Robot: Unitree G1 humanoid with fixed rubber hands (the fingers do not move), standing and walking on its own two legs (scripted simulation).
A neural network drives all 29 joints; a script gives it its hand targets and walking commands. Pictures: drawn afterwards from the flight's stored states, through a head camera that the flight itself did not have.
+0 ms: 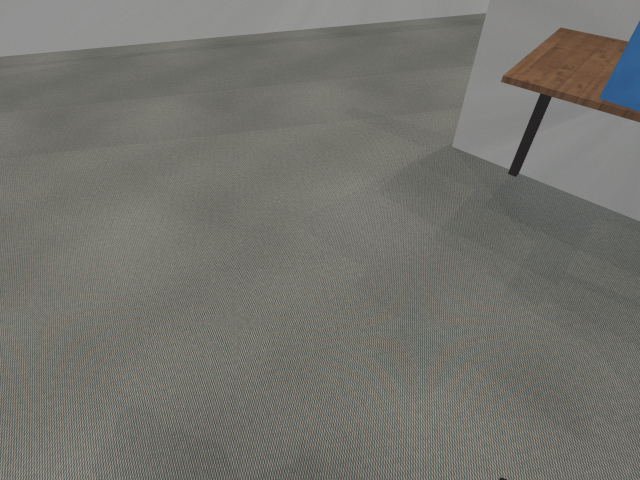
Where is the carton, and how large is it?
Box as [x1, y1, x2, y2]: [599, 21, 639, 111]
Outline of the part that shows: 639,21 599,97 638,111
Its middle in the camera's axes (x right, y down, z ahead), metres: +0.94 -0.48 +1.01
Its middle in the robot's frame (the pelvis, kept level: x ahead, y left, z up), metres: +1.10 -0.90 +0.03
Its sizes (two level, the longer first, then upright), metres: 0.210 0.200 0.250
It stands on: a table, 0.67 m high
